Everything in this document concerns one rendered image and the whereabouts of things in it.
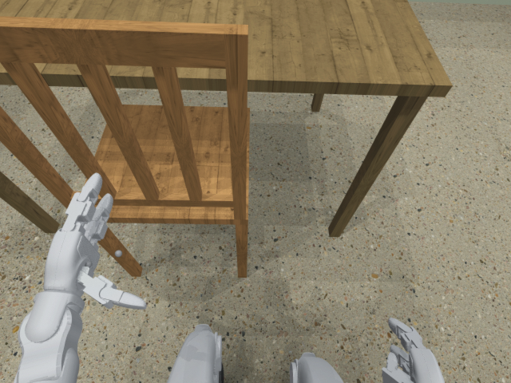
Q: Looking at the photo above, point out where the table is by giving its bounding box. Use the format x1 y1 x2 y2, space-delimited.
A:
0 0 453 237

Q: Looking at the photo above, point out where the robot thigh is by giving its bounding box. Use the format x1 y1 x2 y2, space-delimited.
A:
290 357 344 383
167 330 222 383

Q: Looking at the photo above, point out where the left robot hand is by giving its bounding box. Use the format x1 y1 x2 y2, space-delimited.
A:
43 173 147 310

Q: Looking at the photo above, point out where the left robot thigh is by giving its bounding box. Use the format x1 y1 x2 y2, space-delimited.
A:
167 330 222 383

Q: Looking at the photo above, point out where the chair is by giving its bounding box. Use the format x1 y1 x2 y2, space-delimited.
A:
0 16 250 278

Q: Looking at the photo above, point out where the right robot hand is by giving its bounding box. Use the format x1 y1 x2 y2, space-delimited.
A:
382 318 445 383

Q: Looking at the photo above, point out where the right robot thigh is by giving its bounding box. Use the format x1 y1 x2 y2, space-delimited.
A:
290 357 344 383

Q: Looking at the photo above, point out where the robot left forearm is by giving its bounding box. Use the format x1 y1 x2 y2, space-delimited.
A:
14 290 85 383

